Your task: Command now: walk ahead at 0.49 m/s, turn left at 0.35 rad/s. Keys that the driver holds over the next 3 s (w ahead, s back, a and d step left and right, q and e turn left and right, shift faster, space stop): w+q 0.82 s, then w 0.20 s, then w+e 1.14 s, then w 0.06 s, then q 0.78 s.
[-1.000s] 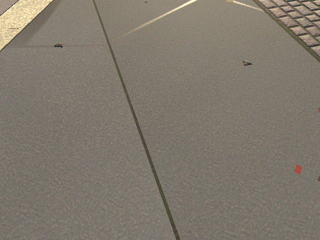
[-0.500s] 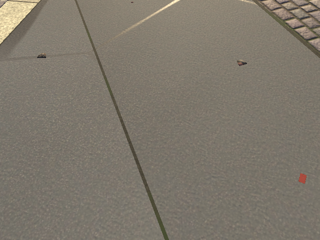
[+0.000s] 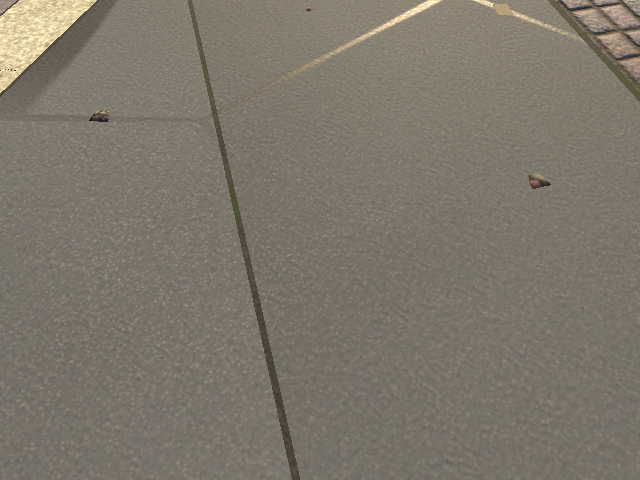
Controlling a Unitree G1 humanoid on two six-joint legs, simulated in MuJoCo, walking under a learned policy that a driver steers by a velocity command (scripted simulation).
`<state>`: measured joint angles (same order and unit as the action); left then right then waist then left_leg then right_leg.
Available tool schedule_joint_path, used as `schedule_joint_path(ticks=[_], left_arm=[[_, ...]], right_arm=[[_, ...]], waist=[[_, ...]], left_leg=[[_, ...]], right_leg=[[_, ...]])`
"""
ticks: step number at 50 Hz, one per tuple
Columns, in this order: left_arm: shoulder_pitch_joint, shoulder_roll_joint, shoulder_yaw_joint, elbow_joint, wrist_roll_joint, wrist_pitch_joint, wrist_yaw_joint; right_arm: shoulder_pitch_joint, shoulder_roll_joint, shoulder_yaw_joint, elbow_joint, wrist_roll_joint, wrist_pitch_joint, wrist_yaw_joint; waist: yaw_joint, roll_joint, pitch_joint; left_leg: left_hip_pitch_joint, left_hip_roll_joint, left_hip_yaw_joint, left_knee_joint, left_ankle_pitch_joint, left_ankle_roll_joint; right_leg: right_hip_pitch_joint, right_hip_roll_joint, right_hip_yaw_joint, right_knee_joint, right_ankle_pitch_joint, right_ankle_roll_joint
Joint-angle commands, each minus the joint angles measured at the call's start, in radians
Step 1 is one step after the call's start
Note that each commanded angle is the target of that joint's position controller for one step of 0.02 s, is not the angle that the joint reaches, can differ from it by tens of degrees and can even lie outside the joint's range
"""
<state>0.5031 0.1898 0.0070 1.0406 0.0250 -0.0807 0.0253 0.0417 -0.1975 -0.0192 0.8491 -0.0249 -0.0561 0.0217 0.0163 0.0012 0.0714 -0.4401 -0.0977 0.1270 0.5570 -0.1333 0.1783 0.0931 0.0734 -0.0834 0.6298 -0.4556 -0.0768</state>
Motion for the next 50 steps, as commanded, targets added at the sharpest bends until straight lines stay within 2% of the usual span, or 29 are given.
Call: schedule_joint_path(ticks=[1, 2, 3, 4, 5, 7, 10, 12, 15, 21, 23, 24, 25, 26, 27, 28, 29, 30, 31, 32, 34, 35, 37, 41, 45, 48, 50], left_arm=[[0.036, 0.084, 0.025, -0.118, -0.011, -0.017, -0.017], [-0.065, 0.151, 0.03, -0.142, 0.004, -0.027, -0.019], [-0.152, 0.174, 0.038, -0.167, 0.0, -0.036, -0.024], [-0.178, 0.161, 0.038, -0.176, 0.002, -0.036, -0.023], [-0.183, 0.146, 0.036, -0.185, 0.012, -0.021, -0.024], [-0.177, 0.109, 0.028, -0.196, 0.023, 0.012, -0.028], [-0.286, 0.105, 0.027, -0.246, 0.022, 0.034, -0.031], [-0.398, 0.116, 0.029, -0.288, 0.019, 0.04, -0.033], [-0.495, 0.121, 0.028, -0.325, 0.016, 0.044, -0.04], [-0.673, 0.124, 0.013, -0.405, 0.006, 0.033, -0.05], [-0.674, 0.133, 0.011, -0.423, 0.0, 0.022, -0.05], [-0.635, 0.143, 0.014, -0.418, -0.003, 0.017, -0.047], [-0.55, 0.161, 0.021, -0.397, -0.006, 0.011, -0.041], [-0.426, 0.19, 0.034, -0.359, -0.009, 0.003, -0.03], [-0.271, 0.231, 0.049, -0.326, 0.0, -0.011, -0.015], [-0.1, 0.308, 0.068, -0.317, 0.026, -0.013, 0.006], [-0.147, 0.355, 0.082, -0.322, 0.033, 0.003, 0.002], [-0.213, 0.253, 0.074, -0.333, 0.016, 0.013, -0.005], [-0.274, 0.174, 0.056, -0.341, 0.007, 0.012, -0.01], [-0.296, 0.145, 0.048, -0.334, 0.011, 0.009, -0.015], [-0.265, 0.138, 0.044, -0.302, 0.005, -0.005, -0.015], [-0.243, 0.138, 0.045, -0.288, -0.001, -0.017, -0.019], [-0.212, 0.141, 0.048, -0.269, -0.012, -0.034, -0.025], [-0.159, 0.141, 0.05, -0.238, -0.008, -0.034, -0.028], [-0.102, 0.154, 0.048, -0.202, -0.005, -0.033, -0.032], [-0.04, 0.178, 0.05, -0.164, -0.006, -0.025, -0.027], [-0.006, 0.191, 0.05, -0.135, -0.005, -0.011, -0.022]], right_arm=[[0.405, -0.253, -0.081, 0.094, 0.011, 0.017, -0.009], [0.287, -0.203, -0.075, 0.065, 0.025, 0.014, -0.003], [0.235, -0.16, -0.067, 0.051, 0.024, 0.011, -0.001], [0.22, -0.128, -0.058, 0.06, 0.015, 0.004, -0.002], [0.226, -0.124, -0.054, 0.062, 0.016, -0.005, -0.008], [0.254, -0.135, -0.051, 0.077, 0.021, -0.023, -0.012], [0.315, -0.169, -0.057, 0.085, 0.025, -0.026, -0.017], [0.374, -0.164, -0.056, 0.092, 0.027, -0.021, -0.017], [0.452, -0.167, -0.056, 0.096, 0.026, -0.013, -0.021], [0.535, -0.176, -0.059, 0.091, 0.007, -0.005, -0.036], [0.519, -0.189, -0.064, 0.08, 0.003, -0.005, -0.043], [0.486, -0.199, -0.067, 0.07, 0.004, -0.005, -0.047], [0.435, -0.211, -0.07, 0.055, 0.006, -0.007, -0.046], [0.411, -0.221, -0.072, 0.048, 0.009, -0.013, -0.038], [0.383, -0.217, -0.072, 0.037, 0.021, -0.024, -0.025], [0.401, -0.144, -0.054, -0.001, 0.033, -0.035, -0.021], [0.531, -0.101, -0.047, -0.017, 0.058, -0.023, -0.025], [0.492, -0.186, -0.057, 0.012, 0.016, -0.005, -0.036], [0.409, -0.185, -0.061, 0.005, 0.005, 0.001, -0.025], [0.369, -0.164, -0.059, -0.006, 0.004, 0.005, -0.016], [0.352, -0.143, -0.057, -0.016, -0.011, 0.026, 0.004], [0.343, -0.134, -0.056, -0.025, -0.012, 0.036, 0.011], [0.29, -0.121, -0.052, -0.054, -0.012, 0.047, 0.023], [0.146, -0.11, -0.042, -0.116, -0.011, 0.049, 0.04], [0.008, -0.075, -0.016, -0.158, -0.009, 0.034, 0.05], [-0.078, -0.078, -0.005, -0.183, -0.014, 0.03, 0.049], [-0.099, -0.09, -0.005, -0.19, -0.02, 0.026, 0.042]], waist=[[-0.096, 0.252, -0.286], [-0.077, 0.074, -0.14], [-0.064, 0.002, -0.057], [-0.018, -0.075, -0.008], [0.007, -0.092, -0.008], [0.033, -0.058, -0.019], [0.008, -0.006, 0.001], [-0.034, 0.017, 0.015], [-0.082, 0.044, -0.012], [-0.139, 0.081, -0.006], [-0.124, 0.096, -0.009], [-0.097, 0.103, -0.017], [-0.049, 0.106, -0.043], [0.002, 0.087, -0.108], [0.08, 0.046, -0.198], [0.119, -0.083, -0.363], [0.026, -0.311, -0.432], [0.003, -0.133, -0.285], [0.0, -0.038, -0.159], [-0.012, -0.012, -0.099], [-0.033, -0.078, -0.063], [-0.037, -0.093, -0.065], [-0.04, -0.094, -0.06], [-0.025, -0.083, -0.03], [0.007, -0.08, -0.003], [0.031, -0.081, 0.019], [0.031, -0.083, 0.02]], left_leg=[[0.747, 0.433, -0.933, -0.239, -0.139, 0.296], [0.62, 0.404, -0.829, -0.323, -0.269, 0.254], [0.478, 0.374, -0.729, -0.355, -0.213, 0.223], [0.367, 0.336, -0.652, -0.369, -0.071, 0.185], [0.293, 0.296, -0.584, -0.367, 0.034, 0.162], [0.224, 0.25, -0.494, -0.373, 0.153, 0.137], [0.184, 0.202, -0.436, -0.397, 0.171, 0.104], [0.222, 0.187, -0.44, -0.397, 0.202, 0.06], [0.335, 0.18, -0.451, -0.356, 0.28, 0.012], [0.51, 0.195, -0.509, -0.264, 0.418, 0.033], [0.519, 0.21, -0.532, -0.227, 0.466, 0.03], [0.492, 0.21, -0.535, -0.205, 0.496, 0.015], [0.435, 0.195, -0.522, -0.15, 0.579, -0.012], [0.399, 0.162, -0.511, -0.033, 0.651, -0.034], [0.293, 0.11, -0.474, 0.158, 0.564, -0.057], [0.155, 0.058, -0.384, 0.425, 0.154, -0.067], [-0.116, -0.07, -0.279, 0.646, -0.453, -0.091], [-0.198, 0.04, -0.265, 0.717, -0.352, -0.084], [-0.184, 0.07, -0.249, 0.691, -0.248, -0.091], [-0.165, 0.097, -0.236, 0.662, -0.203, -0.1], [-0.131, 0.13, -0.215, 0.63, -0.184, -0.112], [-0.128, 0.132, -0.207, 0.626, -0.174, -0.113], [-0.18, 0.144, -0.2, 0.619, -0.133, -0.115], [-0.281, 0.159, -0.174, 0.531, 0.002, -0.128], [-0.199, 0.134, -0.122, 0.251, 0.13, -0.12], [-0.151, 0.123, -0.07, 0.113, 0.085, -0.1], [-0.126, 0.106, -0.048, 0.053, 0.0, -0.074]], right_leg=[[-0.73, 0.027, 0.112, 0.886, -0.049, 0.019], [-0.812, -0.058, 0.164, 0.824, 0.077, -0.004], [-0.783, -0.085, 0.154, 0.764, 0.143, -0.002], [-0.73, -0.116, 0.155, 0.692, 0.168, 0.009], [-0.671, -0.137, 0.16, 0.637, 0.165, 0.028], [-0.615, -0.153, 0.142, 0.544, 0.157, 0.06], [-0.662, -0.164, 0.103, 0.409, 0.255, 0.097], [-0.725, -0.162, 0.091, 0.306, 0.355, 0.114], [-0.785, -0.143, 0.092, 0.213, 0.449, 0.121], [-0.832, -0.085, 0.09, 0.047, 0.402, 0.109], [-0.762, -0.069, 0.099, -0.028, 0.383, 0.091], [-0.674, -0.059, 0.103, -0.073, 0.366, 0.078], [-0.522, -0.035, 0.1, -0.12, 0.33, 0.059], [-0.343, -0.014, 0.091, -0.161, 0.33, 0.038], [-0.105, -0.085, 0.148, -0.192, 0.353, 0.003], [0.134, -0.352, 0.396, -0.189, 0.174, -0.039], [0.262, -0.542, 0.833, -0.304, 0.122, -0.162], [0.116, -0.497, 0.809, -0.328, -0.002, -0.147], [-0.029, -0.441, 0.636, -0.355, 0.043, -0.123], [-0.122, -0.395, 0.51, -0.386, 0.167, -0.104], [-0.211, -0.336, 0.347, -0.423, 0.318, -0.077], [-0.222, -0.33, 0.305, -0.431, 0.391, -0.077], [-0.212, -0.332, 0.231, -0.453, 0.484, -0.082], [-0.191, -0.313, 0.094, -0.478, 0.585, -0.078], [-0.201, -0.28, 0.002, -0.483, 0.637, -0.062], [-0.132, -0.314, -0.01, -0.482, 0.663, -0.067], [-0.054, -0.338, -0.013, -0.435, 0.768, -0.071]])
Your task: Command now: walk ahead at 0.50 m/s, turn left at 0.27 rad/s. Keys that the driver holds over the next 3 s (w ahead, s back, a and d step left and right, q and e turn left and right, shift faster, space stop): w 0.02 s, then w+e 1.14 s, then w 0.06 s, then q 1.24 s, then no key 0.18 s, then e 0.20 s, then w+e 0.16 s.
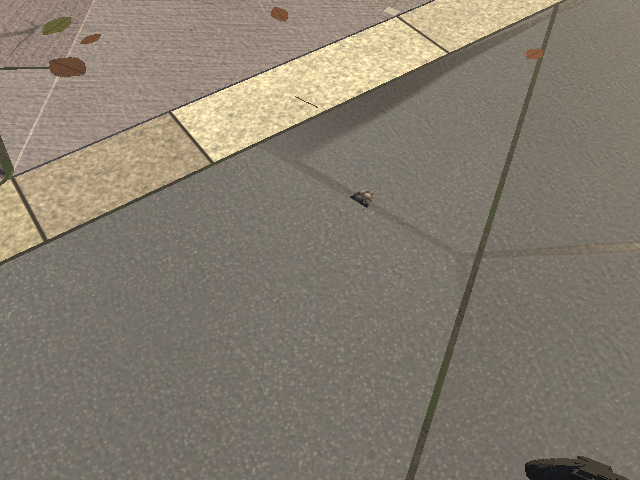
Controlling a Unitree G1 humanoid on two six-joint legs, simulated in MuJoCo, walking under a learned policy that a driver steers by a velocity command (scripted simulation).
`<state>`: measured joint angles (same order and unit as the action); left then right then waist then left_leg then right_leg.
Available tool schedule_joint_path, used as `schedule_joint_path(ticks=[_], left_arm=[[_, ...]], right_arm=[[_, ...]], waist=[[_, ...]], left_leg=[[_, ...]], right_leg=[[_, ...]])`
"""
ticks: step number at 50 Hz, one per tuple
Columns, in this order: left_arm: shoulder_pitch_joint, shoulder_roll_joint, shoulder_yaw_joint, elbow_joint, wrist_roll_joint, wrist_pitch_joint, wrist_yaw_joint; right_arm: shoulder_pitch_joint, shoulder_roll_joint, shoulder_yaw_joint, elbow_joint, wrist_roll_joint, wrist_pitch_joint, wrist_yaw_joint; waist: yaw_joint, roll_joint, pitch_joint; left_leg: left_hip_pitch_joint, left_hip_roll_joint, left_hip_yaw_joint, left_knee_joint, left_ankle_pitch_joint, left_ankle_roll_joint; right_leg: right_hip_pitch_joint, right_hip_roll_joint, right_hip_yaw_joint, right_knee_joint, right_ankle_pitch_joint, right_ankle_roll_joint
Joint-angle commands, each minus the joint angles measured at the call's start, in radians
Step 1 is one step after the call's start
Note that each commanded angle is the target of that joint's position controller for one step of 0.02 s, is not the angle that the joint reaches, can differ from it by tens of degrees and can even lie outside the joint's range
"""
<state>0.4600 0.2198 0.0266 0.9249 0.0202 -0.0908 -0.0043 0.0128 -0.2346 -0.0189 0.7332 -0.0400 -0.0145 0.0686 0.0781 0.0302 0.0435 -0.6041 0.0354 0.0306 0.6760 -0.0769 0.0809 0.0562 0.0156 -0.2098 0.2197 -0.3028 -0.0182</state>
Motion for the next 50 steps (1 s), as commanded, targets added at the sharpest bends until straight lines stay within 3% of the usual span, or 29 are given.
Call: schedule_joint_path(ticks=[1, 2, 3, 4, 5, 6, 7, 8, 9, 10, 11, 14, 19, 25, 28, 30, 31, 32, 33, 34, 35, 36, 38, 40, 42, 46, 50], left_arm=[[0.042, 0.17, 0.031, -0.009, 0.0, 0.006, 0.01], [0.053, 0.175, 0.029, 0.005, -0.003, 0.013, 0.011], [0.053, 0.177, 0.026, 0.016, -0.009, 0.02, 0.011], [0.045, 0.162, 0.019, 0.006, -0.018, 0.02, 0.009], [0.049, 0.072, -0.006, -0.057, -0.036, 0.014, -0.002], [0.089, 0.093, 0.009, -0.055, -0.04, 0.021, 0.001], [-0.013, 0.157, 0.032, -0.064, -0.022, 0.028, 0.008], [-0.05, 0.124, 0.026, -0.072, -0.026, 0.023, 0.002], [-0.044, 0.101, 0.025, -0.054, -0.024, 0.029, 0.0], [-0.028, 0.089, 0.027, -0.04, -0.005, 0.044, -0.004], [0.004, 0.067, 0.026, -0.021, 0.007, 0.059, -0.013], [-0.044, 0.053, 0.036, -0.038, 0.007, 0.078, -0.03], [-0.224, 0.042, 0.034, -0.1, 0.006, 0.079, -0.04], [-0.41, 0.032, 0.014, -0.176, 0.014, 0.073, -0.056], [-0.369, 0.053, 0.023, -0.176, 0.016, 0.074, -0.049], [-0.226, 0.088, 0.043, -0.139, 0.018, 0.069, -0.04], [-0.091, 0.121, 0.062, -0.097, 0.025, 0.06, -0.032], [0.02, 0.222, 0.095, -0.075, 0.032, 0.058, -0.017], [-0.047, 0.312, 0.117, -0.099, 0.012, 0.068, -0.014], [-0.047, 0.285, 0.113, -0.098, -0.014, 0.077, -0.012], [-0.097, 0.24, 0.1, -0.095, -0.015, 0.077, -0.003], [-0.134, 0.188, 0.087, -0.092, -0.012, 0.072, -0.001], [-0.193, 0.148, 0.071, -0.103, -0.019, 0.056, 0.004], [-0.17, 0.161, 0.071, -0.098, -0.024, 0.034, -0.001], [-0.137, 0.187, 0.077, -0.094, -0.023, 0.028, -0.002], [-0.055, 0.19, 0.078, -0.087, -0.022, 0.033, -0.002], [0.009, 0.199, 0.079, -0.085, -0.014, 0.037, 0.005]], right_arm=[[-0.056, -0.059, -0.007, -0.069, -0.008, -0.019, -0.01], [-0.005, -0.066, -0.011, -0.05, -0.012, -0.026, -0.017], [0.124, -0.081, -0.02, -0.004, -0.018, -0.038, -0.025], [0.294, -0.127, -0.039, 0.056, -0.033, -0.05, -0.039], [0.445, -0.233, -0.065, 0.075, -0.054, -0.055, -0.058], [0.451, -0.262, -0.079, 0.078, -0.009, -0.04, -0.068], [0.376, -0.22, -0.071, 0.076, 0.017, -0.039, -0.07], [0.303, -0.155, -0.053, 0.079, 0.02, -0.048, -0.067], [0.255, -0.103, -0.04, 0.081, 0.02, -0.057, -0.063], [0.233, -0.074, -0.032, 0.087, 0.024, -0.066, -0.066], [0.228, -0.061, -0.028, 0.092, 0.023, -0.075, -0.068], [0.271, -0.08, -0.035, 0.122, 0.029, -0.101, -0.071], [0.342, -0.067, -0.031, 0.161, 0.025, -0.103, -0.08], [0.436, -0.104, -0.034, 0.21, 0.02, -0.091, -0.098], [0.425, -0.141, -0.041, 0.217, 0.016, -0.077, -0.109], [0.406, -0.174, -0.052, 0.21, 0.012, -0.059, -0.111], [0.391, -0.182, -0.054, 0.198, 0.016, -0.053, -0.106], [0.395, -0.141, -0.045, 0.165, 0.018, -0.056, -0.099], [0.394, -0.068, -0.036, 0.087, 0.033, -0.067, -0.077], [0.27, -0.132, -0.043, 0.064, 0.018, -0.082, -0.072], [0.237, -0.119, -0.038, 0.046, 0.032, -0.096, -0.067], [0.258, -0.116, -0.038, 0.06, 0.033, -0.101, -0.071], [0.292, -0.097, -0.034, 0.067, 0.0, -0.065, -0.069], [0.289, -0.083, -0.033, 0.057, -0.011, -0.033, -0.063], [0.228, -0.077, -0.031, 0.028, -0.009, -0.021, -0.058], [0.058, -0.082, -0.028, -0.033, -0.003, -0.019, -0.053], [-0.063, -0.086, -0.018, -0.079, 0.005, -0.028, -0.046]], waist=[[-0.044, -0.12, 0.033], [-0.069, -0.13, -0.003], [-0.13, -0.118, -0.073], [-0.197, -0.091, -0.176], [-0.231, 0.087, -0.338], [-0.205, 0.157, -0.414], [-0.188, 0.028, -0.255], [-0.148, 0.032, -0.127], [-0.111, 0.015, -0.057], [-0.081, 0.035, -0.019], [-0.063, 0.047, -0.014], [-0.044, 0.038, 0.005], [-0.068, 0.035, 0.054], [-0.116, 0.026, 0.081], [-0.079, 0.055, 0.031], [-0.013, 0.069, -0.062], [0.053, 0.032, -0.136], [0.089, -0.084, -0.227], [0.008, -0.3, -0.282], [0.046, -0.1, -0.221], [0.012, -0.059, -0.111], [-0.042, 0.02, -0.036], [-0.102, 0.011, -0.026], [-0.113, -0.012, -0.038], [-0.101, -0.034, -0.025], [-0.036, -0.079, -0.003], [0.013, -0.095, -0.005]], left_leg=[[0.085, -0.049, 0.063, -0.094, -0.107, 0.04], [0.176, -0.076, 0.075, -0.126, -0.143, 0.059], [0.344, -0.102, 0.083, -0.201, -0.114, 0.082], [0.612, -0.041, 0.015, -0.215, -0.085, 0.112], [0.942, 0.283, -0.357, -0.227, -0.138, 0.186], [0.989, 0.441, -0.669, -0.351, -0.065, 0.266], [0.857, 0.373, -0.495, -0.362, -0.04, 0.222], [0.703, 0.321, -0.358, -0.408, -0.008, 0.181], [0.587, 0.27, -0.262, -0.458, 0.01, 0.129], [0.508, 0.231, -0.193, -0.489, 0.024, 0.094], [0.468, 0.211, -0.144, -0.512, 0.034, 0.078], [0.468, 0.195, -0.051, -0.548, 0.132, 0.072], [0.511, 0.176, 0.07, -0.554, 0.207, 0.063], [0.654, 0.214, 0.162, -0.497, 0.399, 0.043], [0.727, 0.228, 0.21, -0.335, 0.791, 0.026], [0.718, 0.235, 0.221, -0.074, 0.91, 0.03], [0.622, 0.215, 0.232, 0.152, 0.763, 0.015], [0.395, 0.164, 0.234, 0.473, 0.323, -0.015], [-0.043, -0.091, 0.111, 0.819, -0.466, -0.073], [-0.158, -0.025, -0.069, 0.818, -0.383, -0.061], [-0.166, 0.019, -0.071, 0.747, -0.287, -0.056], [-0.105, 0.053, -0.066, 0.642, -0.243, -0.06], [0.017, 0.079, -0.07, 0.529, -0.23, -0.086], [0.039, 0.074, -0.05, 0.469, -0.22, -0.109], [0.005, 0.073, -0.033, 0.386, -0.156, -0.128], [-0.074, 0.058, -0.03, 0.185, -0.004, -0.143], [-0.091, 0.021, -0.036, 0.04, 0.052, -0.134]], right_leg=[[0.01, -0.285, 0.103, 0.03, 0.749, -0.127], [0.021, -0.282, 0.103, 0.121, 0.892, -0.125], [-0.002, -0.261, 0.09, 0.272, 0.946, -0.114], [-0.151, -0.229, 0.082, 0.471, 0.783, -0.097], [-0.464, -0.139, 0.052, 0.823, 0.276, -0.063], [-0.661, 0.002, 0.139, 1.07, -0.241, -0.048], [-0.729, -0.056, 0.246, 1.081, -0.162, -0.059], [-0.712, -0.089, 0.249, 1.021, -0.088, -0.062], [-0.662, -0.113, 0.245, 0.954, -0.043, -0.058], [-0.618, -0.124, 0.246, 0.918, -0.017, -0.05], [-0.579, -0.122, 0.241, 0.913, 0.011, -0.042], [-0.637, -0.12, 0.235, 0.906, 0.1, -0.033], [-0.754, -0.119, 0.21, 0.742, 0.275, -0.022], [-0.713, -0.077, 0.096, 0.473, 0.284, -0.072], [-0.594, 0.001, 0.038, 0.432, 0.14, -0.13], [-0.422, 0.067, 0.03, 0.398, 0.036, -0.181], [-0.227, 0.084, 0.065, 0.304, 0.057, -0.214], [0.004, -0.118, 0.339, 0.259, -0.025, -0.277], [0.237, -0.363, 0.937, 0.106, 0.025, -0.454], [0.195, -0.348, 0.881, 0.051, 0.059, -0.429], [0.076, -0.332, 0.752, 0.039, 0.129, -0.392], [-0.055, -0.285, 0.656, 0.024, 0.258, -0.34], [-0.185, -0.193, 0.518, 0.005, 0.385, -0.289], [-0.221, -0.154, 0.471, 0.001, 0.48, -0.286], [-0.236, -0.128, 0.453, -0.014, 0.476, -0.273], [-0.176, -0.106, 0.474, -0.008, 0.445, -0.229], [-0.08, -0.117, 0.516, 0.04, 0.49, -0.219]])
Over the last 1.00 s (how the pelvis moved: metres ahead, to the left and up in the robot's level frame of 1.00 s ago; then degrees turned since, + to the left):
0.51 0.06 0.03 33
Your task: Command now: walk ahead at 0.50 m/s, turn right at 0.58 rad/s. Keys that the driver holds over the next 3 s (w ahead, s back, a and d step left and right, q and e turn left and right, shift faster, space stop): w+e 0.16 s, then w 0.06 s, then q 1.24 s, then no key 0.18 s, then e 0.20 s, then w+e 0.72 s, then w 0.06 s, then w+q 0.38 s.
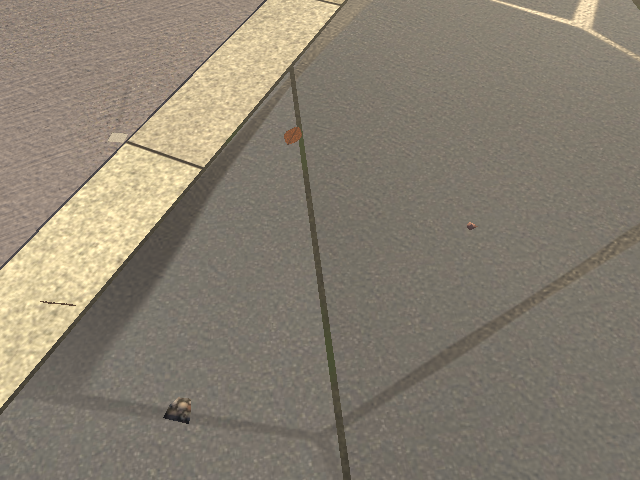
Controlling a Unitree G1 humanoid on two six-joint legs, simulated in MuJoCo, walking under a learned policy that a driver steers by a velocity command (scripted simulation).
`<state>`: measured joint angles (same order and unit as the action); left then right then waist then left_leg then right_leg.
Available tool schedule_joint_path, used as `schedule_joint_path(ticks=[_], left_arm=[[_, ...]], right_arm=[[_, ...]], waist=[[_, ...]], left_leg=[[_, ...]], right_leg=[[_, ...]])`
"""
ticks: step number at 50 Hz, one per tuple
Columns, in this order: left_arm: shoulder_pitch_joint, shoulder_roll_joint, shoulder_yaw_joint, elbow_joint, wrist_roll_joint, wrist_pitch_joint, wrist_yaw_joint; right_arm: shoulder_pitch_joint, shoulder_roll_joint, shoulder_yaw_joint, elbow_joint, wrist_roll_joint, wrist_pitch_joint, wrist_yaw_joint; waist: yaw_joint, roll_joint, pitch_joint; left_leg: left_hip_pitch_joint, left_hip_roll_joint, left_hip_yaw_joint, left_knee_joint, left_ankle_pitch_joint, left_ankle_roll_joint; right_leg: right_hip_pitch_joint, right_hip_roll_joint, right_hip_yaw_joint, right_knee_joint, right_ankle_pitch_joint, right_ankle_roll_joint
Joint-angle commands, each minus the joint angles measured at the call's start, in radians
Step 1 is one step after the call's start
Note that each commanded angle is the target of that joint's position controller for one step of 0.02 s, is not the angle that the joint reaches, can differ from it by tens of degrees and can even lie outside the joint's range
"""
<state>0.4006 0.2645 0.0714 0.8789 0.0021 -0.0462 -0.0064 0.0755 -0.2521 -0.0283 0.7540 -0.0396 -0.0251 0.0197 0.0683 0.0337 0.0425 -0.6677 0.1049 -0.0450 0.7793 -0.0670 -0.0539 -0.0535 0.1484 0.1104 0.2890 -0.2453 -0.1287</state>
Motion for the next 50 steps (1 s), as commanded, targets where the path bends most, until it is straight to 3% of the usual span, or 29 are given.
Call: schedule_joint_path(ticks=[1, 4, 6, 7, 8, 9, 10, 11, 12, 13, 14, 16, 19, 21, 25, 28, 29, 30, 31, 32, 33, 34, 35, 37, 43, 47, 49, 50], left_arm=[[0.078, 0.158, 0.034, -0.041, 0.008, -0.007, 0.009], [0.055, 0.179, 0.039, -0.058, 0.016, -0.008, 0.02], [-0.016, 0.201, 0.043, -0.08, 0.018, -0.012, 0.019], [-0.034, 0.2, 0.042, -0.082, 0.011, -0.018, 0.01], [-0.026, 0.142, 0.025, -0.103, -0.001, -0.027, -0.001], [0.087, 0.031, 0.001, -0.13, -0.026, -0.026, 0.001], [0.111, 0.113, 0.006, -0.11, 0.006, -0.016, 0.008], [0.05, 0.132, 0.011, -0.095, 0.02, -0.008, 0.004], [-0.012, 0.115, 0.006, -0.099, 0.025, -0.008, -0.003], [-0.029, 0.093, 0.002, -0.102, 0.028, -0.004, -0.008], [-0.023, 0.083, -0.001, -0.102, 0.036, 0.005, -0.012], [-0.004, 0.068, -0.006, -0.095, 0.043, 0.017, -0.012], [-0.064, 0.046, -0.024, -0.109, 0.041, 0.02, -0.012], [-0.131, 0.025, -0.042, -0.122, 0.03, 0.021, -0.009], [-0.209, 0.058, -0.045, -0.142, 0.014, 0.024, 0.014], [-0.166, 0.07, -0.041, -0.134, 0.019, 0.01, 0.035], [-0.138, 0.109, -0.031, -0.133, 0.032, 0.0, 0.044], [-0.103, 0.174, -0.022, -0.15, 0.042, -0.004, 0.053], [-0.106, 0.227, -0.001, -0.143, 0.013, 0.02, 0.05], [-0.115, 0.163, -0.01, -0.158, 0.001, 0.03, 0.048], [-0.167, 0.105, -0.026, -0.167, 0.003, 0.03, 0.05], [-0.226, 0.077, -0.035, -0.18, 0.012, 0.036, 0.053], [-0.244, 0.075, -0.036, -0.183, 0.017, 0.035, 0.059], [-0.237, 0.081, -0.031, -0.179, 0.023, 0.033, 0.06], [-0.206, 0.116, -0.012, -0.164, 0.029, 0.038, 0.048], [-0.191, 0.164, 0.009, -0.155, 0.033, 0.049, 0.032], [-0.206, 0.181, 0.018, -0.153, 0.022, 0.059, 0.029], [-0.18, 0.174, 0.02, -0.142, 0.022, 0.064, 0.027]], right_arm=[[-0.148, -0.071, -0.007, -0.111, 0.007, -0.022, 0.004], [-0.14, -0.096, -0.008, -0.128, 0.013, -0.036, 0.003], [0.008, -0.133, -0.022, -0.088, 0.017, -0.046, -0.008], [0.143, -0.158, -0.035, -0.051, 0.014, -0.057, -0.019], [0.292, -0.222, -0.051, -0.04, -0.007, -0.067, -0.037], [0.327, -0.309, -0.068, -0.047, -0.03, -0.059, -0.044], [0.285, -0.267, -0.07, -0.042, -0.009, -0.045, -0.038], [0.212, -0.168, -0.049, -0.054, 0.001, -0.042, -0.032], [0.171, -0.107, -0.032, -0.047, 0.006, -0.047, -0.025], [0.169, -0.088, -0.023, -0.031, 0.006, -0.054, -0.022], [0.184, -0.083, -0.019, -0.01, 0.014, -0.062, -0.021], [0.217, -0.09, -0.016, 0.027, 0.028, -0.084, -0.008], [0.206, -0.111, -0.018, 0.05, 0.033, -0.08, -0.005], [0.215, -0.128, -0.024, 0.063, 0.031, -0.062, -0.008], [0.26, -0.166, -0.045, 0.076, 0.032, -0.028, -0.009], [0.229, -0.17, -0.055, 0.061, 0.045, -0.005, -0.019], [0.236, -0.139, -0.05, 0.047, 0.05, -0.004, -0.02], [0.266, -0.062, -0.033, 0.017, 0.047, -0.003, -0.022], [0.343, -0.07, -0.039, 0.017, 0.048, 0.015, -0.034], [0.344, -0.132, -0.054, 0.042, 0.022, 0.033, -0.038], [0.308, -0.134, -0.062, 0.048, 0.015, 0.046, -0.033], [0.295, -0.124, -0.065, 0.048, 0.016, 0.058, -0.029], [0.282, -0.12, -0.067, 0.043, 0.014, 0.069, -0.023], [0.285, -0.105, -0.066, 0.04, 0.018, 0.083, -0.014], [0.169, -0.077, -0.049, -0.026, 0.024, 0.107, 0.014], [0.139, -0.092, -0.046, -0.062, 0.033, 0.101, 0.021], [0.178, -0.087, -0.044, -0.06, 0.033, 0.089, 0.021], [0.204, -0.106, -0.049, -0.051, 0.029, 0.078, 0.015]], waist=[[0.03, -0.101, -0.003], [0.006, -0.117, -0.004], [-0.07, -0.123, -0.046], [-0.138, -0.076, -0.114], [-0.193, 0.018, -0.248], [-0.133, 0.235, -0.357], [-0.105, 0.196, -0.329], [-0.092, 0.057, -0.174], [-0.09, -0.006, -0.08], [-0.074, 0.021, -0.048], [-0.059, 0.06, -0.043], [-0.034, 0.075, -0.08], [-0.021, 0.087, -0.105], [-0.04, 0.106, -0.104], [-0.072, 0.106, -0.105], [-0.033, 0.069, -0.082], [-0.034, 0.008, -0.1], [-0.047, -0.175, -0.156], [-0.058, -0.33, -0.191], [-0.057, -0.205, -0.163], [-0.075, -0.143, -0.096], [-0.1, -0.131, -0.072], [-0.106, -0.159, -0.059], [-0.108, -0.159, -0.076], [-0.068, -0.185, -0.087], [-0.053, -0.203, -0.104], [-0.087, -0.175, -0.11], [-0.098, -0.115, -0.104]], left_leg=[[-0.021, -0.059, 0.039, -0.094, 0.038, 0.006], [0.084, -0.083, 0.018, -0.195, -0.004, 0.034], [0.327, -0.126, 0.028, -0.259, -0.081, 0.066], [0.513, -0.124, 0.03, -0.324, -0.063, 0.089], [0.743, 0.051, -0.141, -0.36, -0.231, 0.135], [0.981, 0.332, -0.578, -0.436, -0.304, 0.239], [0.904, 0.338, -0.771, -0.505, -0.448, 0.29], [0.756, 0.288, -0.615, -0.528, -0.484, 0.273], [0.634, 0.225, -0.458, -0.534, -0.274, 0.259], [0.575, 0.178, -0.337, -0.53, -0.015, 0.243], [0.537, 0.146, -0.25, -0.518, 0.234, 0.241], [0.534, 0.119, -0.156, -0.48, 0.633, 0.256], [0.525, 0.077, -0.089, -0.474, 0.757, 0.264], [0.484, 0.044, -0.062, -0.466, 0.722, 0.251], [0.478, 0.052, -0.132, -0.418, 0.55, 0.237], [0.415, 0.029, -0.205, -0.321, 0.286, 0.188], [0.351, -0.016, -0.205, -0.246, 0.115, 0.149], [0.268, -0.108, -0.11, -0.042, -0.238, 0.11], [0.177, -0.226, 0.03, 0.136, -0.614, 0.097], [0.147, -0.171, 0.008, 0.281, -0.597, 0.092], [0.142, -0.146, -0.005, 0.327, -0.521, 0.082], [0.158, -0.126, -0.006, 0.336, -0.463, 0.065], [0.165, -0.119, 0.004, 0.347, -0.419, 0.05], [0.189, -0.129, 0.026, 0.366, -0.376, 0.027], [0.249, -0.099, 0.063, 0.123, -0.356, 0.028], [0.348, -0.114, 0.116, -0.037, -0.378, 0.06], [0.457, -0.131, 0.139, -0.221, -0.276, 0.088], [0.535, -0.13, 0.094, -0.346, -0.198, 0.105]], right_leg=[[0.049, -0.257, 0.208, -0.012, 0.456, -0.107], [0.06, -0.28, 0.257, 0.042, 0.503, -0.08], [-0.015, -0.261, 0.259, 0.145, 0.616, -0.037], [-0.059, -0.205, 0.221, 0.311, 0.636, -0.013], [-0.171, -0.138, 0.157, 0.568, 0.437, 0.012], [-0.466, 0.014, 0.034, 0.847, -0.264, 0.047], [-0.577, -0.043, 0.025, 0.962, -0.286, 0.037], [-0.584, -0.097, 0.026, 0.976, -0.18, 0.038], [-0.552, -0.114, 0.015, 0.927, -0.118, 0.049], [-0.517, -0.126, 0.013, 0.884, -0.111, 0.061], [-0.475, -0.128, 0.005, 0.855, -0.125, 0.077], [-0.425, -0.114, -0.027, 0.808, -0.126, 0.101], [-0.404, -0.128, -0.094, 0.636, -0.072, 0.134], [-0.34, -0.124, -0.118, 0.507, -0.009, 0.144], [-0.281, -0.109, -0.115, 0.38, 0.05, 0.137], [-0.141, -0.121, -0.096, 0.164, 0.15, 0.109], [-0.048, -0.219, -0.013, 0.114, 0.221, 0.086], [0.049, -0.463, 0.181, 0.088, 0.474, 0.036], [0.047, -0.595, 0.32, 0.06, 0.613, -0.111], [0.006, -0.57, 0.307, 0.033, 0.498, -0.147], [-0.063, -0.508, 0.221, 0.01, 0.41, -0.127], [-0.111, -0.458, 0.142, -0.01, 0.359, -0.096], [-0.135, -0.431, 0.082, -0.019, 0.377, -0.085], [-0.143, -0.402, -0.003, -0.003, 0.452, -0.087], [-0.126, -0.428, -0.079, 0.006, 0.278, -0.09], [-0.13, -0.46, -0.099, 0.058, 0.278, -0.077], [-0.17, -0.449, -0.142, 0.137, 0.239, -0.026], [-0.234, -0.426, -0.181, 0.212, 0.152, 0.036]])
Over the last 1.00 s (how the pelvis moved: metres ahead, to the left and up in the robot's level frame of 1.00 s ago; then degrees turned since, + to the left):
0.51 -0.07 0.00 -28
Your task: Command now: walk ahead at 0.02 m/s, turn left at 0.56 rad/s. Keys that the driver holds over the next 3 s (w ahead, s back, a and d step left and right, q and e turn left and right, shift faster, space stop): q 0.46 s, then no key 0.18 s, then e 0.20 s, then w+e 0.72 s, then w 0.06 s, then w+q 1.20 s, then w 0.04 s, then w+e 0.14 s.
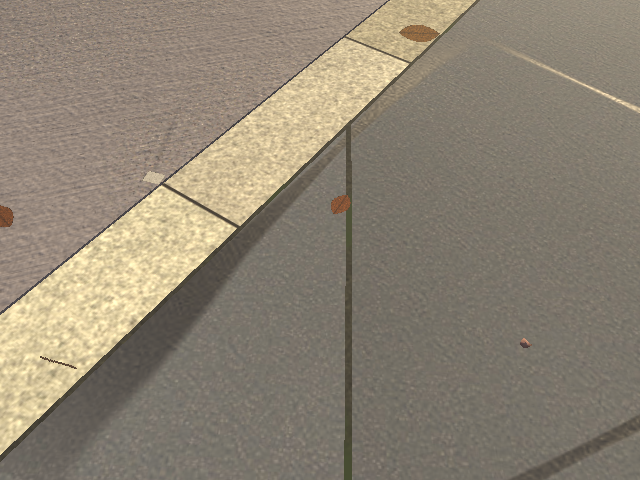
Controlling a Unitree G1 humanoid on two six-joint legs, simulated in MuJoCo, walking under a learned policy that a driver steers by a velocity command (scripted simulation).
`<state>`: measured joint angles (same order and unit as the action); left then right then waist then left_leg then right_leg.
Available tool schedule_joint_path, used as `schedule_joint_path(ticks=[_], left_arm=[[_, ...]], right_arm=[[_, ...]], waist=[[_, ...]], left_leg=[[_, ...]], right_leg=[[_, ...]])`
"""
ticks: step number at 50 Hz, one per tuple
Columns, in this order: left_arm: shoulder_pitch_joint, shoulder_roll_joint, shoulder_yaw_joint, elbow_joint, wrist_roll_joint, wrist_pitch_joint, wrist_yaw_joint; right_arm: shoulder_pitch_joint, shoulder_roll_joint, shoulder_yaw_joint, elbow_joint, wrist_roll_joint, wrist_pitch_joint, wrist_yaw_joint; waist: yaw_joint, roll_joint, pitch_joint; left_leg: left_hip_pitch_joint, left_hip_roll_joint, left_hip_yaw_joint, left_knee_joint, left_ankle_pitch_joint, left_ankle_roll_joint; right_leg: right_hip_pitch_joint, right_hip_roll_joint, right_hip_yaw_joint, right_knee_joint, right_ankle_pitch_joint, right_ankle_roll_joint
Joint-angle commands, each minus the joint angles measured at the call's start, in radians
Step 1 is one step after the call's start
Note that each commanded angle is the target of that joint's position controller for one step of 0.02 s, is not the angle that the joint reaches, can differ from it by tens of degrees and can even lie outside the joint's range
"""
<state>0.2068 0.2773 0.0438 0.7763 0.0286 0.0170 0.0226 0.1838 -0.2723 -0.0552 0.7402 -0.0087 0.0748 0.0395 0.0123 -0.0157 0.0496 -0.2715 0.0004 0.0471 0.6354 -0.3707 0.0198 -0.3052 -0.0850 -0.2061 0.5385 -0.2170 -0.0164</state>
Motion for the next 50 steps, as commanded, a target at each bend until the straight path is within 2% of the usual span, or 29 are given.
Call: schedule_joint_path(ticks=[1, 2, 3, 4, 5, 7, 10, 18, 23, 25, 26, 27, 28, 29, 30, 31, 32, 35, 37, 39, 40, 42, 43, 44, 45, 46, 47, 48, 50], left_arm=[[0.054, 0.11, 0.039, -0.044, 0.001, 0.008, -0.01], [-0.023, 0.063, 0.021, -0.12, -0.004, 0.022, 0.007], [-0.078, 0.097, 0.026, -0.121, 0.003, 0.035, 0.014], [-0.05, 0.09, 0.028, -0.106, -0.014, 0.038, 0.008], [-0.021, 0.096, 0.031, -0.086, -0.021, 0.03, 0.003], [0.021, 0.122, 0.041, -0.059, 0.004, 0.02, -0.005], [0.006, 0.101, 0.038, -0.07, -0.005, 0.025, -0.011], [-0.067, 0.092, 0.026, -0.117, -0.014, 0.026, 0.001], [-0.037, 0.097, 0.019, -0.131, -0.029, 0.011, 0.01], [0.037, 0.087, 0.014, -0.111, -0.03, 0.001, 0.019], [0.063, 0.096, 0.016, -0.103, -0.021, -0.006, 0.027], [0.04, 0.162, 0.026, -0.117, -0.005, -0.011, 0.035], [-0.04, 0.247, 0.039, -0.149, -0.003, -0.006, 0.027], [-0.005, 0.21, 0.038, -0.135, -0.001, -0.004, 0.018], [-0.042, 0.144, 0.018, -0.136, -0.011, -0.007, 0.01], [-0.088, 0.11, 0.009, -0.139, -0.012, -0.008, 0.006], [-0.106, 0.105, 0.007, -0.139, -0.01, -0.011, 0.008], [-0.063, 0.064, -0.013, -0.1, -0.011, -0.023, 0.004], [-0.027, 0.099, -0.004, -0.073, -0.013, -0.018, -0.005], [0.031, 0.169, 0.025, -0.049, -0.01, -0.004, -0.016], [0.039, 0.182, 0.033, -0.043, -0.013, 0.001, -0.02], [0.009, 0.184, 0.041, -0.043, -0.025, 0.006, -0.022], [0.0, 0.164, 0.038, -0.047, -0.028, 0.006, -0.022], [-0.018, 0.116, 0.027, -0.067, -0.033, 0.002, -0.025], [-0.059, 0.068, 0.017, -0.098, -0.042, 0.003, -0.028], [-0.111, 0.123, 0.028, -0.109, -0.012, 0.007, -0.025], [-0.104, 0.148, 0.043, -0.099, -0.003, 0.008, -0.031], [-0.056, 0.136, 0.045, -0.075, -0.004, 0.008, -0.041], [-0.032, 0.118, 0.044, -0.06, 0.003, 0.004, -0.065]], right_arm=[[0.107, -0.166, -0.038, -0.043, -0.015, -0.034, -0.017], [0.114, -0.313, -0.074, -0.067, -0.015, -0.036, -0.02], [0.166, -0.274, -0.074, -0.048, -0.02, -0.034, -0.029], [0.109, -0.219, -0.057, -0.052, -0.01, -0.033, -0.037], [0.032, -0.185, -0.047, -0.065, -0.007, -0.03, -0.041], [-0.016, -0.152, -0.038, -0.086, 0.001, -0.034, -0.045], [0.043, -0.163, -0.043, -0.077, 0.009, -0.041, -0.038], [0.104, -0.196, -0.06, -0.073, -0.008, -0.036, -0.038], [0.057, -0.204, -0.067, -0.081, -0.01, -0.031, -0.028], [0.009, -0.188, -0.062, -0.083, -0.001, -0.029, -0.029], [0.001, -0.166, -0.054, -0.083, 0.007, -0.03, -0.035], [0.049, -0.105, -0.037, -0.085, 0.01, -0.034, -0.038], [0.083, -0.104, -0.039, -0.091, 0.005, -0.036, -0.047], [0.078, -0.172, -0.055, -0.073, -0.025, -0.032, -0.051], [0.082, -0.171, -0.059, -0.055, -0.019, -0.03, -0.046], [0.096, -0.158, -0.056, -0.034, -0.014, -0.026, -0.041], [0.102, -0.147, -0.053, -0.027, -0.013, -0.021, -0.034], [0.079, -0.082, -0.021, -0.007, -0.007, -0.014, -0.03], [0.029, -0.066, -0.004, -0.007, -0.007, -0.01, -0.04], [0.01, -0.09, -0.007, -0.006, 0.004, -0.013, -0.058], [0.024, -0.096, -0.008, 0.001, 0.01, -0.017, -0.065], [0.077, -0.093, -0.005, 0.023, 0.011, -0.035, -0.079], [0.106, -0.105, -0.007, 0.031, 0.0, -0.048, -0.084], [0.136, -0.148, -0.014, 0.029, -0.021, -0.061, -0.089], [0.119, -0.234, -0.035, 0.025, -0.025, -0.06, -0.086], [0.127, -0.242, -0.047, 0.034, -0.038, -0.062, -0.078], [0.101, -0.176, -0.028, 0.028, -0.036, -0.071, -0.075], [0.061, -0.137, -0.016, 0.019, -0.027, -0.078, -0.075], [0.058, -0.122, -0.01, 0.021, -0.021, -0.101, -0.079]], waist=[[-0.033, 0.167, -0.077], [-0.055, 0.351, -0.002], [-0.09, 0.211, -0.008], [-0.04, 0.166, -0.002], [-0.002, 0.141, 0.007], [0.01, 0.154, -0.054], [-0.01, 0.101, -0.094], [-0.054, 0.13, -0.076], [-0.031, 0.145, -0.096], [0.015, 0.138, -0.106], [0.03, 0.112, -0.104], [-0.004, -0.055, -0.112], [-0.03, -0.217, -0.07], [-0.013, -0.138, -0.07], [-0.04, -0.082, -0.046], [-0.059, -0.067, -0.024], [-0.064, -0.108, -0.035], [-0.037, -0.123, -0.058], [-0.007, -0.158, -0.053], [0.019, -0.183, -0.047], [0.012, -0.178, -0.051], [-0.027, -0.15, -0.075], [-0.039, -0.119, -0.119], [-0.051, -0.016, -0.152], [-0.063, 0.216, -0.084], [-0.103, 0.246, 0.003], [-0.073, 0.157, 0.054], [-0.039, 0.131, 0.075], [-0.031, 0.143, 0.063]], left_leg=[[0.196, 0.157, -0.28, -0.378, 0.116, 0.071], [0.12, 0.396, -0.61, -0.41, 0.378, 0.217], [0.097, 0.379, -0.547, -0.379, 0.458, 0.279], [0.078, 0.308, -0.445, -0.361, 0.445, 0.264], [0.07, 0.229, -0.37, -0.358, 0.403, 0.217], [0.129, 0.164, -0.315, -0.324, 0.535, 0.195], [0.192, 0.167, -0.341, -0.306, 0.568, 0.204], [0.177, 0.163, -0.489, -0.286, 0.44, 0.229], [0.113, 0.131, -0.575, -0.256, 0.504, 0.193], [0.061, 0.094, -0.561, -0.225, 0.468, 0.14], [-0.006, 0.053, -0.534, -0.19, 0.359, 0.091], [-0.099, -0.036, -0.422, -0.048, 0.092, 0.03], [-0.233, -0.215, -0.216, 0.116, -0.179, -0.002], [-0.185, -0.147, -0.214, 0.311, -0.211, -0.013], [-0.164, -0.135, -0.229, 0.376, -0.158, -0.016], [-0.147, -0.128, -0.224, 0.418, -0.098, -0.026], [-0.153, -0.131, -0.213, 0.438, -0.062, -0.034], [-0.089, -0.105, -0.189, 0.243, -0.055, -0.061], [-0.043, -0.067, -0.091, 0.053, -0.087, -0.068], [-0.036, -0.089, -0.066, -0.041, -0.091, -0.055], [-0.026, -0.092, -0.063, -0.096, -0.055, -0.046], [0.079, -0.08, -0.063, -0.27, 0.102, -0.024], [0.193, -0.047, -0.095, -0.329, 0.135, -0.003], [0.335, 0.076, -0.206, -0.353, 0.017, 0.036], [0.332, 0.233, -0.416, -0.433, -0.191, 0.135], [0.245, 0.365, -0.524, -0.507, -0.278, 0.22], [0.204, 0.356, -0.508, -0.53, -0.289, 0.234], [0.198, 0.312, -0.438, -0.538, -0.249, 0.209], [0.258, 0.256, -0.311, -0.536, -0.1, 0.176]], right_leg=[[-0.134, -0.096, 0.039, 0.189, -0.108, 0.009], [-0.346, 0.085, 0.068, 0.33, -0.417, 0.062], [-0.319, 0.053, 0.197, 0.485, -0.399, 0.056], [-0.307, 0.046, 0.229, 0.521, -0.311, 0.05], [-0.293, 0.04, 0.243, 0.501, -0.218, 0.044], [-0.273, 0.061, 0.226, 0.536, -0.147, 0.047], [-0.283, 0.071, 0.235, 0.523, -0.138, 0.06], [-0.222, 0.104, 0.26, 0.3, -0.192, 0.051], [-0.056, 0.149, 0.268, 0.138, -0.206, 0.02], [0.088, 0.15, 0.254, -0.057, -0.104, 0.003], [0.189, 0.113, 0.275, -0.195, -0.014, -0.009], [0.258, -0.083, 0.474, -0.304, -0.066, -0.055], [0.211, -0.278, 0.715, -0.337, 0.079, -0.167], [0.123, -0.303, 0.696, -0.299, 0.168, -0.245], [0.085, -0.244, 0.614, -0.288, 0.195, -0.239], [0.063, -0.174, 0.516, -0.277, 0.213, -0.205], [0.089, -0.129, 0.46, -0.266, 0.248, -0.181], [0.151, -0.075, 0.406, -0.238, 0.346, -0.165], [0.192, -0.06, 0.437, -0.217, 0.334, -0.165], [0.224, -0.069, 0.503, -0.178, 0.401, -0.178], [0.235, -0.076, 0.53, -0.163, 0.443, -0.177], [0.201, -0.063, 0.548, -0.123, 0.477, -0.142], [0.127, -0.04, 0.549, -0.113, 0.304, -0.111], [-0.035, 0.015, 0.512, -0.049, 0.021, -0.073], [-0.245, 0.181, 0.317, 0.094, -0.265, -0.041], [-0.313, 0.15, 0.251, 0.298, -0.319, -0.04], [-0.341, 0.109, 0.282, 0.401, -0.278, -0.045], [-0.349, 0.094, 0.29, 0.439, -0.224, -0.037], [-0.375, 0.08, 0.272, 0.472, -0.143, -0.02]])
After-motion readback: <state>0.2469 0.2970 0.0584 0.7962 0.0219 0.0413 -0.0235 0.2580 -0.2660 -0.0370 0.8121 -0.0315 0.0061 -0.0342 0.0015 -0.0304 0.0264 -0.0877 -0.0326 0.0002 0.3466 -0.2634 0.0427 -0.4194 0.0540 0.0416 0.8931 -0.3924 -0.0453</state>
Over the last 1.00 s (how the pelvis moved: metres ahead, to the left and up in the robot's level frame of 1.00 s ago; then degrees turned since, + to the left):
0.25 0.03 -0.01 11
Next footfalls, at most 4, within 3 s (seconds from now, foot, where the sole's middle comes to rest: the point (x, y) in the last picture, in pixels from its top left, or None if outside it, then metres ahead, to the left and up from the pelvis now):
0.02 left None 0.03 0.10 -0.77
0.54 right None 0.06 -0.09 -0.77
0.88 left None -0.04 0.09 -0.77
1.28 right None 0.19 -0.13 -0.77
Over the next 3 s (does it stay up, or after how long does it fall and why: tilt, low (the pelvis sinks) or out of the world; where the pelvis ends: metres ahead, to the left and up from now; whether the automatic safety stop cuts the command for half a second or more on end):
stays up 0.99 0.02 0.01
